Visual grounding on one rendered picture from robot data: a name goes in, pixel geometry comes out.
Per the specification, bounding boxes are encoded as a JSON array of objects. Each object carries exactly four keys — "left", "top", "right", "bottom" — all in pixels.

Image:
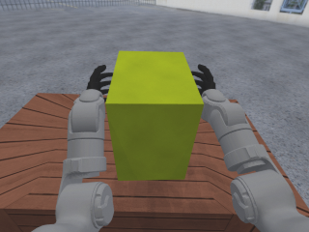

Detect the robot left upper arm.
[{"left": 31, "top": 182, "right": 114, "bottom": 232}]

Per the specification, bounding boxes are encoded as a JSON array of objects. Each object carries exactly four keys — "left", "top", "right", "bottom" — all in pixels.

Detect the robot right hand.
[{"left": 191, "top": 64, "right": 216, "bottom": 97}]

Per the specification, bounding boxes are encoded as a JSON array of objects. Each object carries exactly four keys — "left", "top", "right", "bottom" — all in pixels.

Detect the robot right forearm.
[{"left": 201, "top": 89, "right": 296, "bottom": 207}]

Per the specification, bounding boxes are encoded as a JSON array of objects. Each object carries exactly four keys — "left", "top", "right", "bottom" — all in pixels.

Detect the carton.
[{"left": 105, "top": 50, "right": 204, "bottom": 181}]

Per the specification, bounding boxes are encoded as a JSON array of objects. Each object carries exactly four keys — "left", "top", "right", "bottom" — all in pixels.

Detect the robot left hand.
[{"left": 86, "top": 65, "right": 113, "bottom": 102}]

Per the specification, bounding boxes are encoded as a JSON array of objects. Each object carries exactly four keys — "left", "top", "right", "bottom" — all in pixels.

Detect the robot right upper arm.
[{"left": 230, "top": 169, "right": 309, "bottom": 232}]

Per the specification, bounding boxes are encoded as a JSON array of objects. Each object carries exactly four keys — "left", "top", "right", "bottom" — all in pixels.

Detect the pedestal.
[{"left": 0, "top": 93, "right": 309, "bottom": 232}]

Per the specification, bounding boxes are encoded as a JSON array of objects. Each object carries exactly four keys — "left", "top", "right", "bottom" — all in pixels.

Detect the robot left forearm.
[{"left": 55, "top": 89, "right": 107, "bottom": 220}]

